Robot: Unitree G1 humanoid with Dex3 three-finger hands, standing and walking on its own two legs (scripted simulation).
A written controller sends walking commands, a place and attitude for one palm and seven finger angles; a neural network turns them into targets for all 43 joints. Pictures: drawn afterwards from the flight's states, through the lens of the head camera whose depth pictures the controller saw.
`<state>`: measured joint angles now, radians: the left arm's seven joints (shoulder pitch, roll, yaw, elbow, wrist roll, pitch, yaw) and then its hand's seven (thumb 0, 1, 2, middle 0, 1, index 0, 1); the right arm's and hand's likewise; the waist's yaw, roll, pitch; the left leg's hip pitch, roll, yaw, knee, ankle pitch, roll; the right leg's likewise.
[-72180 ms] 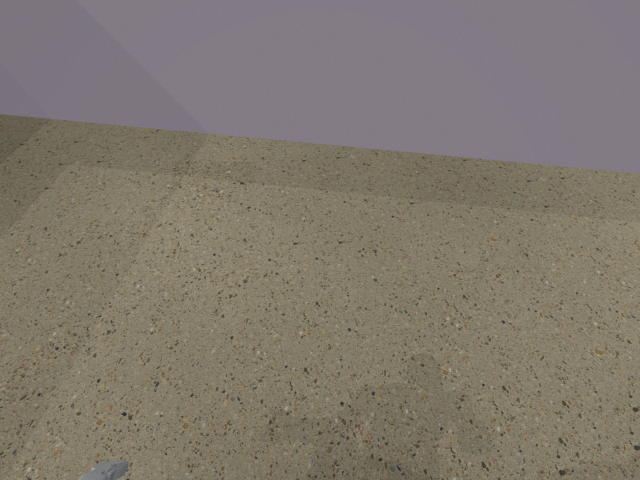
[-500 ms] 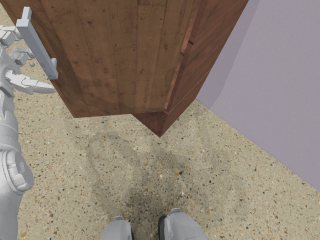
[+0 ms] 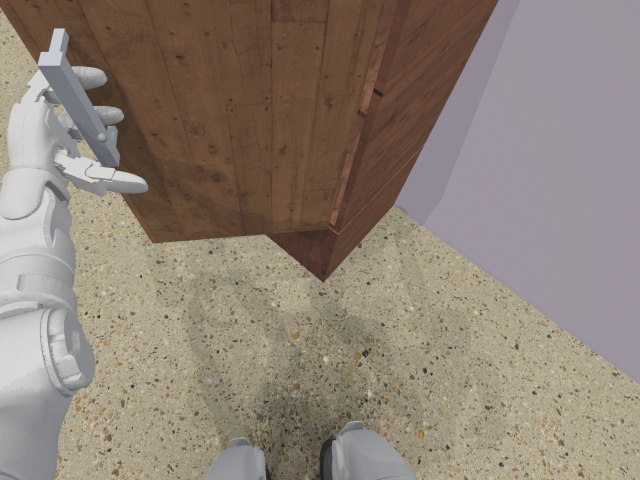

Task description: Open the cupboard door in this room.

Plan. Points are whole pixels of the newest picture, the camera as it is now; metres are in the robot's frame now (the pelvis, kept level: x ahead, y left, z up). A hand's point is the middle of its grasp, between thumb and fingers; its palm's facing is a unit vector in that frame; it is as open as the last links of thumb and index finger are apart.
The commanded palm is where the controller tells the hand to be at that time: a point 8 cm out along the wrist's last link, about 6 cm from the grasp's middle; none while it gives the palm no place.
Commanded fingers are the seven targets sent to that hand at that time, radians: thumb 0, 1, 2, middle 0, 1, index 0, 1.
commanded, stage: slide the fingers in behind the handle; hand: left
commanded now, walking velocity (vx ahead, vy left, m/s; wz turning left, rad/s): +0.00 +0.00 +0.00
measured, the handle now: (87, 105) +0.56 +0.24 +0.08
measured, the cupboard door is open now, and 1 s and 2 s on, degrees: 48 48 77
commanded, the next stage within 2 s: close the thumb around the handle in 0.36 s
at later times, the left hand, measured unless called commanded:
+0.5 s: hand (103, 138) +0.50 +0.22 +0.08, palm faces +0.05 -1.00 +0.00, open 14.0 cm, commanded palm +0.48 +0.26 +0.08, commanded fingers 0.00 -0.33 0.37 -0.31 -1.22 -0.31 -1.22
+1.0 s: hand (104, 136) +0.51 +0.22 +0.07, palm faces +0.04 -1.00 +0.00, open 6.8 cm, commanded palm +0.49 +0.26 +0.08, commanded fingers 0.00 0.90 0.90 -0.40 -1.35 -0.40 -1.35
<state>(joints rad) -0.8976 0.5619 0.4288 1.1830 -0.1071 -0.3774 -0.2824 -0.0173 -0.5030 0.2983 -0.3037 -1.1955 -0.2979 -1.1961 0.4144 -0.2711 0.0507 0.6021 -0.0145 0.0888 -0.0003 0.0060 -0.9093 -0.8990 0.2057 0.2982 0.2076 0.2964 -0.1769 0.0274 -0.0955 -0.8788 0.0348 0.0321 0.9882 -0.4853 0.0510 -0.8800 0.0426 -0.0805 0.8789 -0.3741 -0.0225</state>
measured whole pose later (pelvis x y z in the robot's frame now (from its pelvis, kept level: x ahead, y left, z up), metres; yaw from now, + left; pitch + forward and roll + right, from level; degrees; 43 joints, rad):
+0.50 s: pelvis -0.01 +0.00 +0.00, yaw +0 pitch +21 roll -3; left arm -0.91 0.58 0.44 1.21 -0.10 -0.38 -0.28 -0.02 -0.50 0.30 -0.30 -1.20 -0.30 -1.20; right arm 0.42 -0.28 0.05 0.61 -0.01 0.07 -0.01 0.01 -0.91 -0.90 0.21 0.30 0.21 0.30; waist -0.18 0.03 -0.09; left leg -0.89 0.04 0.03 0.99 -0.48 0.05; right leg -0.89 0.04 -0.08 0.89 -0.37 -0.03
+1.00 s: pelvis +0.00 +0.00 +0.00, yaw +0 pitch +22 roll -4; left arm -0.94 0.57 0.42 1.21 -0.10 -0.37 -0.28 0.00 0.53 0.74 -0.38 -1.31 -0.37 -1.31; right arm 0.41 -0.28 0.05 0.62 -0.02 0.07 -0.01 0.01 -0.91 -0.90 0.21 0.30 0.21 0.30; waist -0.18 0.03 -0.09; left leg -0.90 0.03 0.03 1.00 -0.48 0.05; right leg -0.90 0.04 -0.08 0.89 -0.37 -0.02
